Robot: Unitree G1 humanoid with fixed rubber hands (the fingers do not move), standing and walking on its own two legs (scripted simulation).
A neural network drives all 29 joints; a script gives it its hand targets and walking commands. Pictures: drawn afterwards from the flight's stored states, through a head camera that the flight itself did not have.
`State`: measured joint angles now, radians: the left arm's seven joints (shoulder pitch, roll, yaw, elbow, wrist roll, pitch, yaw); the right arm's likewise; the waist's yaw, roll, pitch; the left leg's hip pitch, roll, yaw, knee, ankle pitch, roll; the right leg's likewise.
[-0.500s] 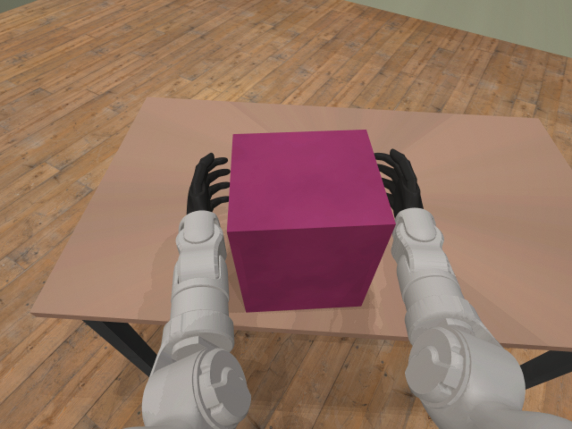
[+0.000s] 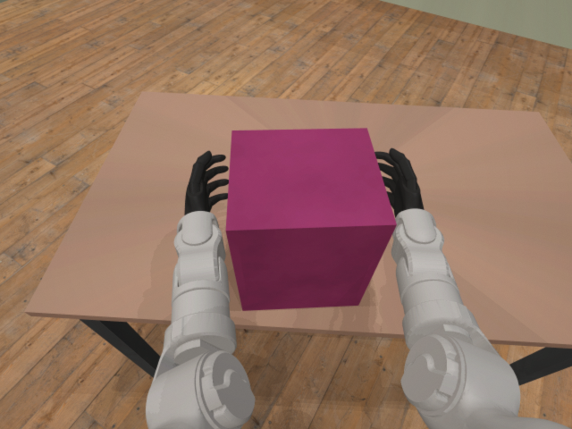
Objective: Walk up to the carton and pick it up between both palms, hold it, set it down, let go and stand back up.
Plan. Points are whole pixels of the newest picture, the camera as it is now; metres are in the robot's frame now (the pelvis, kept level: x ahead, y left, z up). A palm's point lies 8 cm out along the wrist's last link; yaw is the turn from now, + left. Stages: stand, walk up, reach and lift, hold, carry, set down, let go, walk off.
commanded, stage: set down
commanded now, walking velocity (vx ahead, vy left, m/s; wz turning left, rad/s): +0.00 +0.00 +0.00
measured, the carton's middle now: (300, 225) +0.42 +0.06 +0.02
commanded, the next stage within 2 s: none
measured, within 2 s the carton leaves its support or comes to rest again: neither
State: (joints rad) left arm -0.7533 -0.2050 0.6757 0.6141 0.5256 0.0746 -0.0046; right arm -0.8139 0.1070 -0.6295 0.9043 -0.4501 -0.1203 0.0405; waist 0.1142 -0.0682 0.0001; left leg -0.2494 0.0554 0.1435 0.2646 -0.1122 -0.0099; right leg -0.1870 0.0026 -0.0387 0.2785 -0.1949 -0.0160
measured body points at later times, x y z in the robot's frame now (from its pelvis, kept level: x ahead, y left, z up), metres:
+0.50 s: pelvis -0.01 +0.01 -0.01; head +0.05 +0.02 +0.44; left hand +0.41 +0.23 +0.06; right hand +0.47 -0.08 +0.07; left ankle +0.01 +0.13 -0.75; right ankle -0.04 -0.10 -0.75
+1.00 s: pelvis -0.03 -0.01 -0.01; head +0.03 -0.01 +0.43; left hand +0.41 +0.26 +0.13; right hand +0.48 -0.14 +0.14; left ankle +0.00 +0.13 -0.75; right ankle -0.04 -0.11 -0.75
